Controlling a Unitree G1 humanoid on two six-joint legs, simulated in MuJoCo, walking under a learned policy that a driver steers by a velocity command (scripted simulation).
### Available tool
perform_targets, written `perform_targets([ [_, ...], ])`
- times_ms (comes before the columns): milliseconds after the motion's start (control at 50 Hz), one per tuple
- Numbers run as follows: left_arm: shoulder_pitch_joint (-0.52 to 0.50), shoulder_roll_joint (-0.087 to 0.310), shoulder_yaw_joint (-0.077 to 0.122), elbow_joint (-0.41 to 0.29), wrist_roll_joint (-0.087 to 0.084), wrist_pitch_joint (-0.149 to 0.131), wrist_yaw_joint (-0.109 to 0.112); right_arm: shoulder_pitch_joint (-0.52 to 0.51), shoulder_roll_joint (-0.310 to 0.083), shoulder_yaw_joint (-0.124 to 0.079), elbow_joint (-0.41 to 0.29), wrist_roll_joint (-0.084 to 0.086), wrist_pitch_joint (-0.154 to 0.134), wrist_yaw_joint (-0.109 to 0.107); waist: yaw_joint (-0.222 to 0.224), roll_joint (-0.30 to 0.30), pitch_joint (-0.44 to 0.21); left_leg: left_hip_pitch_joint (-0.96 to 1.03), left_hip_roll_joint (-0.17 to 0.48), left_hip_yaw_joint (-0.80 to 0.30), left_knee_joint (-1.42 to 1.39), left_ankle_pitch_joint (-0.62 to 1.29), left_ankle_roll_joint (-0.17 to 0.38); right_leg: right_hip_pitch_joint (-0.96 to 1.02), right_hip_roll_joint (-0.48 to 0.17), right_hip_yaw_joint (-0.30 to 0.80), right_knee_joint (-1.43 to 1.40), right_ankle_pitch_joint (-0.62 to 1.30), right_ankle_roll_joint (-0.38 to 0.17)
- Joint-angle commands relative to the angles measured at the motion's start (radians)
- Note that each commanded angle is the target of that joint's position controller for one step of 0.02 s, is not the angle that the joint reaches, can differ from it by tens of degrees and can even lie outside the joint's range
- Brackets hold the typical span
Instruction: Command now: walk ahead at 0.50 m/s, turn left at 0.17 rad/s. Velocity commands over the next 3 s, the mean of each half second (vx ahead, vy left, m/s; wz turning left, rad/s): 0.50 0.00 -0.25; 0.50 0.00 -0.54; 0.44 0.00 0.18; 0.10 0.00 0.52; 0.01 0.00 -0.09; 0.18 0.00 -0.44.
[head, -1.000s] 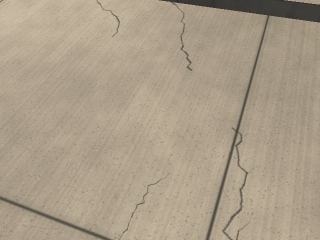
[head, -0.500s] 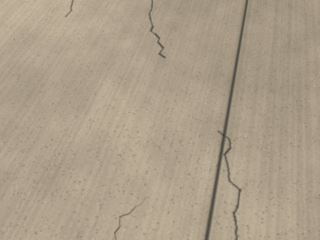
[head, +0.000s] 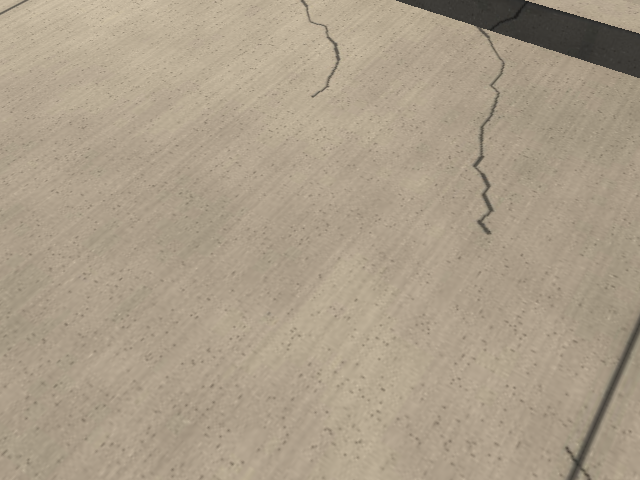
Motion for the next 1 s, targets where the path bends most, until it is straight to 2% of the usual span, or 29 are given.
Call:
perform_targets([
  [20, -0.020, 0.096, 0.010, -0.034, -0.006, -0.016, -0.009, -0.075, 0.026, 0.028, -0.071, -0.001, -0.014, 0.010, -0.029, -0.133, 0.040, 0.081, -0.007, 0.051, -0.200, 0.077, -0.005, -0.079, -0.217, 0.126, -0.131, 0.262, -0.131],
  [100, 0.059, 0.156, 0.020, 0.008, -0.004, 0.002, -0.010, -0.163, -0.008, 0.034, -0.098, -0.001, -0.031, -0.005, -0.003, -0.142, 0.046, 0.176, -0.028, 0.112, -0.345, -0.014, 0.010, -0.006, -0.255, 0.186, -0.060, 0.369, -0.136],
  [120, 0.065, 0.167, 0.023, 0.018, -0.002, 0.008, -0.008, -0.134, -0.018, 0.031, -0.090, -0.001, -0.039, -0.011, -0.020, -0.147, 0.036, 0.224, -0.041, 0.112, -0.380, -0.046, 0.019, 0.012, -0.261, 0.197, -0.014, 0.418, -0.132],
  [140, 0.060, 0.169, 0.023, 0.024, -0.006, 0.013, -0.007, -0.049, -0.028, 0.025, -0.061, -0.005, -0.051, -0.019, -0.067, -0.130, 0.003, 0.347, -0.062, 0.117, -0.453, -0.031, 0.032, 0.005, -0.242, 0.183, 0.087, 0.506, -0.117],
  [160, 0.069, 0.143, 0.014, 0.028, -0.012, 0.015, -0.007, 0.104, -0.067, 0.009, -0.004, -0.018, -0.068, -0.032, -0.123, -0.077, -0.090, 0.572, -0.053, 0.097, -0.493, -0.005, 0.052, -0.059, -0.182, 0.140, 0.275, 0.504, -0.096],
  [180, 0.053, 0.085, -0.004, -0.013, -0.018, 0.012, -0.009, 0.287, -0.152, -0.013, 0.022, -0.040, -0.081, -0.049, -0.195, 0.039, -0.239, 0.831, 0.187, -0.143, -0.516, -0.115, 0.097, -0.240, -0.121, 0.097, 0.560, 0.206, -0.071],
  [200, 0.143, -0.010, -0.021, -0.036, -0.044, 0.015, -0.006, 0.317, -0.253, -0.037, 0.030, -0.024, -0.071, -0.057, -0.160, 0.271, -0.341, 1.002, 0.428, -0.514, -0.636, -0.152, 0.188, -0.531, 0.025, 0.068, 0.835, -0.335, -0.044],
  [220, 0.082, 0.114, 0.015, -0.009, -0.023, 0.032, 0.006, 0.254, -0.178, -0.024, 0.016, -0.003, -0.065, -0.058, -0.154, 0.076, -0.235, 0.870, 0.379, -0.465, -0.648, -0.187, 0.170, -0.574, -0.027, 0.186, 0.914, -0.287, -0.061],
  [240, 0.039, 0.102, 0.020, -0.017, -0.025, 0.031, -0.001, 0.160, -0.106, -0.001, 0.008, 0.000, -0.069, -0.055, -0.111, 0.056, -0.107, 0.749, 0.323, -0.320, -0.668, -0.129, 0.141, -0.579, -0.063, 0.200, 0.899, -0.197, -0.067],
  [260, 0.030, 0.075, 0.018, -0.008, -0.026, 0.033, -0.004, 0.112, -0.053, 0.011, 0.006, 0.002, -0.075, -0.052, -0.085, 0.048, -0.049, 0.659, 0.277, -0.214, -0.701, -0.042, 0.115, -0.549, -0.087, 0.190, 0.866, -0.139, -0.060],
  [300, 0.033, 0.049, 0.022, 0.003, -0.002, 0.059, -0.016, 0.087, -0.010, 0.023, 0.015, 0.010, -0.086, -0.059, -0.047, 0.073, -0.001, 0.569, 0.219, -0.079, -0.734, 0.046, 0.085, -0.507, -0.103, 0.173, 0.843, -0.088, -0.041],
  [380, -0.065, 0.012, 0.024, -0.042, 0.004, 0.084, -0.038, 0.158, -0.014, 0.019, 0.059, 0.022, -0.114, -0.066, -0.029, 0.044, 0.025, 0.566, 0.223, 0.037, -0.766, 0.204, 0.105, -0.586, -0.109, 0.156, 0.831, 0.018, -0.021],
  [460, -0.212, -0.005, 0.011, -0.106, 0.007, 0.085, -0.057, 0.189, -0.002, 0.022, 0.088, 0.016, -0.116, -0.071, -0.037, 0.041, 0.072, 0.551, 0.200, 0.151, -0.778, 0.236, 0.108, -0.616, -0.113, 0.126, 0.640, 0.161, -0.011],
  [500, -0.286, -0.008, 0.001, -0.139, 0.007, 0.084, -0.068, 0.200, -0.025, 0.017, 0.097, 0.015, -0.118, -0.072, -0.046, 0.042, 0.084, 0.543, 0.202, 0.198, -0.782, 0.258, 0.104, -0.559, -0.103, 0.089, 0.515, 0.207, -0.024],
  [560, -0.347, 0.016, 0.000, -0.174, 0.014, 0.086, -0.075, 0.240, -0.063, 0.005, 0.116, 0.014, -0.111, -0.075, -0.057, 0.026, 0.092, 0.614, 0.230, 0.237, -0.755, 0.347, 0.096, -0.517, -0.082, 0.038, 0.423, 0.159, -0.061],
  [620, -0.315, 0.043, 0.010, -0.177, 0.018, 0.087, -0.065, 0.249, -0.099, -0.005, 0.125, 0.011, -0.090, -0.081, -0.033, 0.039, 0.046, 0.712, 0.234, 0.290, -0.582, 0.720, 0.077, -0.426, -0.008, -0.017, 0.381, 0.023, -0.115],
  [640, -0.247, 0.057, 0.019, -0.161, 0.018, 0.085, -0.059, 0.251, -0.116, -0.010, 0.126, 0.009, -0.078, -0.082, -0.004, 0.043, 0.001, 0.726, 0.231, 0.302, -0.450, 0.831, 0.074, -0.347, 0.032, -0.031, 0.366, -0.029, -0.138],
  [660, -0.128, 0.076, 0.031, -0.128, 0.019, 0.076, -0.052, 0.250, -0.130, -0.013, 0.122, 0.011, -0.065, -0.079, 0.045, 0.029, -0.072, 0.687, 0.221, 0.315, -0.254, 0.813, 0.063, -0.195, 0.072, -0.028, 0.311, -0.031, -0.165],
  [680, 0.030, 0.139, 0.058, -0.080, 0.029, 0.069, -0.036, 0.251, -0.123, -0.011, 0.104, 0.009, -0.061, -0.075, 0.113, -0.046, -0.165, 0.519, 0.195, 0.321, 0.026, 0.593, 0.029, 0.049, 0.029, 0.084, 0.246, -0.066, -0.208],
  [700, 0.028, 0.270, 0.087, -0.091, 0.028, 0.069, -0.020, 0.303, 0.014, 0.017, 0.035, 0.018, -0.066, -0.055, 0.040, -0.296, -0.254, 0.088, 0.031, 0.298, 0.403, -0.287, -0.033, 0.355, -0.298, 0.597, 0.184, -0.101, -0.349],
  [720, 0.060, 0.286, 0.089, -0.113, -0.006, 0.085, -0.014, 0.180, -0.069, 0.001, -0.012, 0.015, -0.079, -0.048, 0.086, -0.197, -0.320, -0.064, -0.072, 0.067, 0.536, -0.395, -0.047, 0.384, -0.364, 0.925, 0.009, -0.126, -0.400],
  [740, 0.009, 0.261, 0.082, -0.099, -0.008, 0.090, -0.003, 0.088, -0.071, 0.003, -0.038, 0.022, -0.091, -0.044, 0.069, -0.122, -0.164, -0.155, -0.003, 0.019, 0.516, -0.284, -0.031, 0.296, -0.343, 0.746, -0.005, -0.069, -0.364],
  [760, -0.044, 0.203, 0.068, -0.101, -0.015, 0.086, 0.001, 0.096, -0.061, 0.009, -0.031, 0.025, -0.103, -0.045, 0.026, -0.062, -0.073, -0.110, 0.039, 0.019, 0.412, -0.192, -0.024, 0.152, -0.308, 0.635, -0.010, 0.050, -0.323],
  [780, -0.094, 0.167, 0.058, -0.108, -0.017, 0.078, 0.003, 0.115, -0.056, 0.008, -0.015, 0.018, -0.099, -0.050, -0.020, -0.028, -0.026, -0.036, 0.064, 0.014, 0.330, -0.165, -0.026, 0.041, -0.250, 0.543, -0.016, 0.173, -0.282],
  [800, -0.125, 0.139, 0.048, -0.112, -0.025, 0.070, 0.004, 0.142, -0.053, 0.009, -0.011, -0.001, -0.081, -0.051, -0.056, -0.033, -0.021, 0.039, 0.074, 0.009, 0.283, -0.160, -0.038, -0.035, -0.208, 0.478, -0.027, 0.259, -0.265],
  [840, -0.119, 0.132, 0.042, -0.114, -0.028, 0.047, -0.001, 0.159, -0.039, 0.010, -0.010, -0.015, -0.046, -0.046, -0.077, -0.039, -0.041, 0.095, 0.070, 0.017, 0.227, -0.161, -0.057, -0.082, -0.168, 0.424, -0.034, 0.358, -0.261],
  [900, -0.063, 0.164, 0.049, -0.104, -0.027, 0.036, -0.005, 0.075, -0.027, 0.013, -0.045, -0.013, -0.026, -0.040, -0.060, -0.056, -0.012, 0.039, 0.064, 0.035, 0.113, -0.071, -0.083, -0.104, -0.135, 0.407, -0.068, 0.311, -0.248],
  [960, 0.009, 0.164, 0.048, -0.094, -0.026, 0.039, -0.005, -0.055, -0.037, 0.012, -0.090, -0.009, -0.023, -0.039, -0.012, -0.078, 0.021, -0.055, 0.056, 0.031, -0.019, 0.036, -0.097, -0.048, -0.129, 0.439, -0.082, 0.267, -0.223],
  [1000, 0.041, 0.148, 0.041, -0.082, -0.027, 0.035, -0.002, -0.084, -0.029, 0.017, -0.095, -0.007, -0.026, -0.032, 0.005, -0.092, 0.016, -0.070, 0.051, 0.039, -0.106, 0.112, -0.088, 0.018, -0.128, 0.409, -0.082, 0.319, -0.196],
])
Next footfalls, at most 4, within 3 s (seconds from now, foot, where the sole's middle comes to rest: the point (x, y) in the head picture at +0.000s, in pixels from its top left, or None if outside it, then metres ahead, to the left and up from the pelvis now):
0.16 left None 0.23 0.13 -0.78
0.68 right None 0.47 -0.12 -0.78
1.26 left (416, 339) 0.82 -0.14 -0.78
1.78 right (497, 301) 0.94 -0.34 -0.78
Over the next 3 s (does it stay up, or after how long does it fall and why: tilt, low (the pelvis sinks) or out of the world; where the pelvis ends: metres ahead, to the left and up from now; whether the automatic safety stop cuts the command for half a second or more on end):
stays up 0.86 -0.26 0.00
